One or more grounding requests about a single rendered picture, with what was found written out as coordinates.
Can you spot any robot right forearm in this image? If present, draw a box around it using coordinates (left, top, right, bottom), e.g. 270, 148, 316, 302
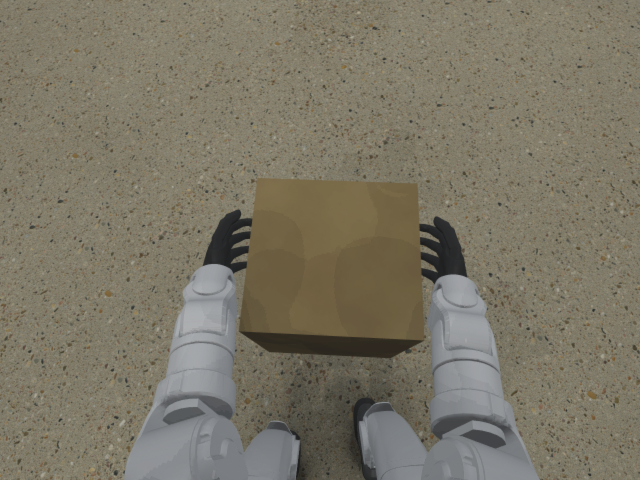
427, 274, 537, 474

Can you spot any robot left hand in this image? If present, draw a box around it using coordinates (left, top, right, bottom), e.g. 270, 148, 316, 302
203, 209, 252, 274

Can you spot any robot right upper arm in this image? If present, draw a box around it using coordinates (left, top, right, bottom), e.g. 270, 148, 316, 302
421, 436, 540, 480

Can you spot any robot left forearm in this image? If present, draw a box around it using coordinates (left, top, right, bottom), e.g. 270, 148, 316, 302
124, 264, 237, 480

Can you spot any robot right hand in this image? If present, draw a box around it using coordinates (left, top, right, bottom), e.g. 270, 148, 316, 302
419, 216, 467, 284

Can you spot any carton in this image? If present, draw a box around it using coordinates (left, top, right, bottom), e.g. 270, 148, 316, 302
239, 178, 424, 358

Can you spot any left robot foot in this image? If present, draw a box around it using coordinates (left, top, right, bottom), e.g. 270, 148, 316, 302
290, 430, 301, 478

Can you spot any robot foot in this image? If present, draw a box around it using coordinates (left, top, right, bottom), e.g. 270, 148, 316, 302
353, 398, 377, 480
290, 430, 301, 478

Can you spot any right robot foot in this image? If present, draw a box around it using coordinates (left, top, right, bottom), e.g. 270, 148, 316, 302
353, 398, 377, 480

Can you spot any robot left upper arm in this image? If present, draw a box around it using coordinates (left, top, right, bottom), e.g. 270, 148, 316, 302
125, 413, 248, 480

